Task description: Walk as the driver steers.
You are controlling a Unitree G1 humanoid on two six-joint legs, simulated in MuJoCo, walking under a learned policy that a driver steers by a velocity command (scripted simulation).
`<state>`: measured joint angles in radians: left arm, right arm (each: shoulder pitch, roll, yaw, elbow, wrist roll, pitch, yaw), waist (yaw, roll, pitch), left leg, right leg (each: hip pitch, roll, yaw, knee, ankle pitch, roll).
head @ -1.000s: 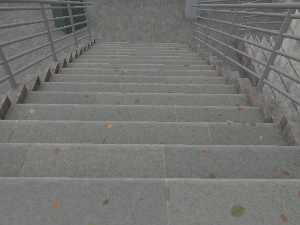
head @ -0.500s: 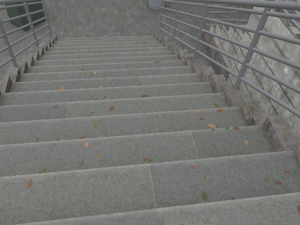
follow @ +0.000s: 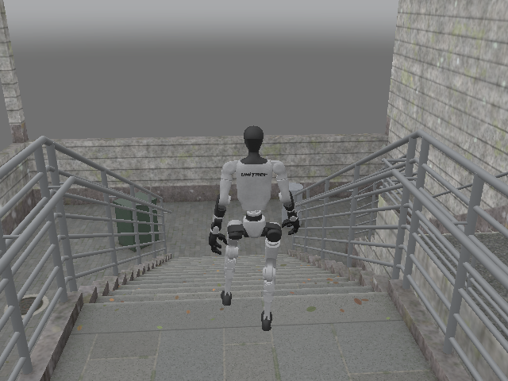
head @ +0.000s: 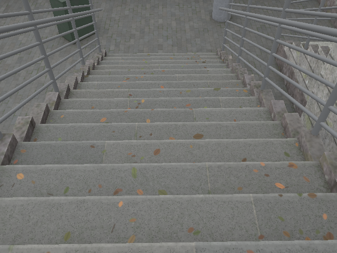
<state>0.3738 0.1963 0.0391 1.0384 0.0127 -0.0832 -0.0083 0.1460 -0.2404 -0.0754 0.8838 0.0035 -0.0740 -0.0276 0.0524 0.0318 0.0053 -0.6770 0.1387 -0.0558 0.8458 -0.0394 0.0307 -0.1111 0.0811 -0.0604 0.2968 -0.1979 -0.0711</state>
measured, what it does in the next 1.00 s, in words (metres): goes down: left foot, then right foot 0.16 m lower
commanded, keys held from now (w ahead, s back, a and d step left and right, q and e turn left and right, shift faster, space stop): w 0.22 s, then no key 0.62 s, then q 0.16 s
